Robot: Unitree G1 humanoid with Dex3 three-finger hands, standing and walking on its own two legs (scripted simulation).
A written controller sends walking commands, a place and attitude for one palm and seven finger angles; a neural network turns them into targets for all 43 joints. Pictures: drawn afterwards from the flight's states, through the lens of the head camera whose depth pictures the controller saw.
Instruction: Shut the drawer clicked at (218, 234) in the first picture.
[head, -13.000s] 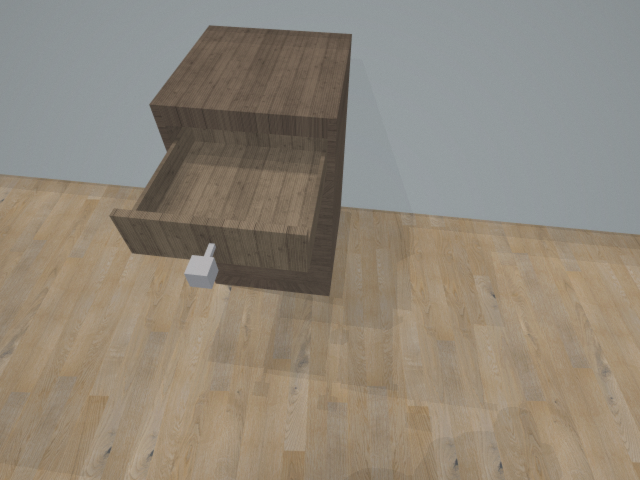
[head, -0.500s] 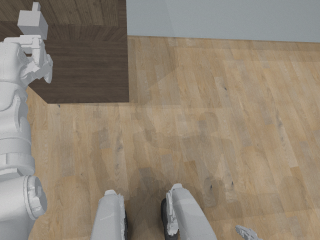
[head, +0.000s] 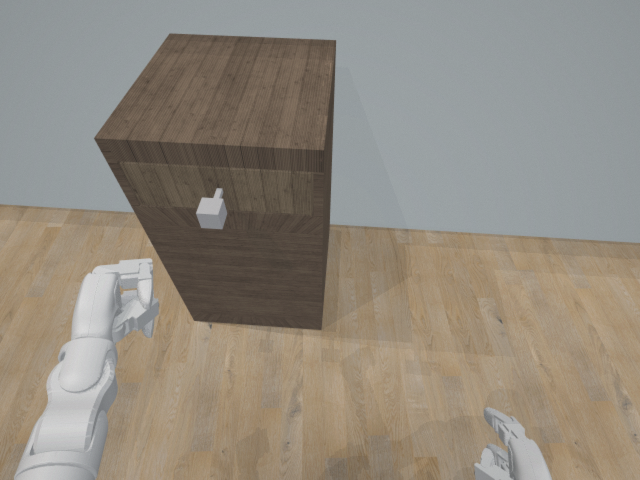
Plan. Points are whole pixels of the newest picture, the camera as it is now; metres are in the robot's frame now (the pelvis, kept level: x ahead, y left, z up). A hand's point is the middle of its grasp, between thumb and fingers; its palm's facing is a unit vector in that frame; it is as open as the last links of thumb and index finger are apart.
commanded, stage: draw the hand back to the body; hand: left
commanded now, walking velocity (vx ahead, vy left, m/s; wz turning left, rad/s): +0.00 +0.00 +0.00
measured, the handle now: (214, 205) +0.63 +0.24 -0.10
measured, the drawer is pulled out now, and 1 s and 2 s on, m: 0.00 0.00 0.00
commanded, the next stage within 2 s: step back with the hand held close in 0.68 s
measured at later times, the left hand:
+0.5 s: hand (28, 361) +0.19 +0.23 +0.18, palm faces +0.39 -0.83 -0.40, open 3.3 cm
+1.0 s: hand (12, 376) +0.18 +0.24 +0.19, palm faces +0.36 -0.81 -0.47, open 3.2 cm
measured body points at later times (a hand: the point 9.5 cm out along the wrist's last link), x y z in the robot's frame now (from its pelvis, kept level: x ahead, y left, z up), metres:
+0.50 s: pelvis +0.01 -0.01 +0.03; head -0.01 -0.04 +0.48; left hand +0.17 +0.28 +0.21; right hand +0.21 -0.21 -0.05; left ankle -0.02 +0.11 -0.71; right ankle -0.02 -0.13 -0.71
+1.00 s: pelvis -0.01 +0.00 +0.03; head -0.01 -0.02 +0.48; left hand +0.15 +0.28 +0.21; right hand +0.17 -0.24 -0.05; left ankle -0.02 +0.11 -0.71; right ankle -0.02 -0.13 -0.71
